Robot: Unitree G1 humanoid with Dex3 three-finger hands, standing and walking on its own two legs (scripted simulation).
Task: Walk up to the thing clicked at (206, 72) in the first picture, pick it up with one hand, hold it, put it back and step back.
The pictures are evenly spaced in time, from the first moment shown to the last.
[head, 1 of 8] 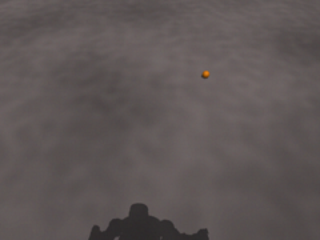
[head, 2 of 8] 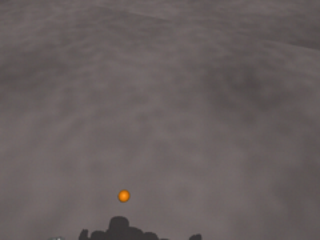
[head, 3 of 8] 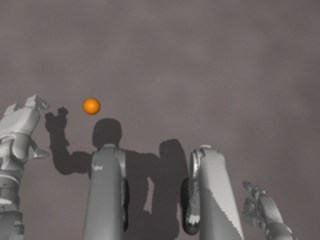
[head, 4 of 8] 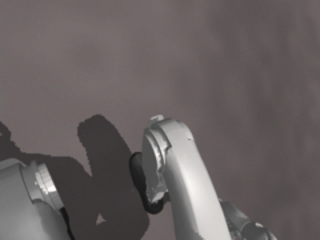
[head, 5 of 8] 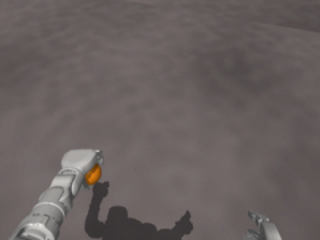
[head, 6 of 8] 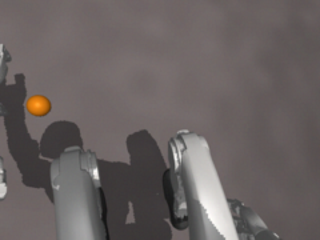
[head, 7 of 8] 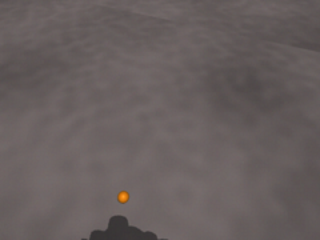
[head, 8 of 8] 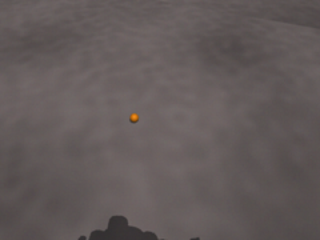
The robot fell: no
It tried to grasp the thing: yes
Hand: left
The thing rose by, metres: 0.68
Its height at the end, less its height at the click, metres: +0.00
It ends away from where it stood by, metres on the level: 0.01
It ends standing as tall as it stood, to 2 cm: yes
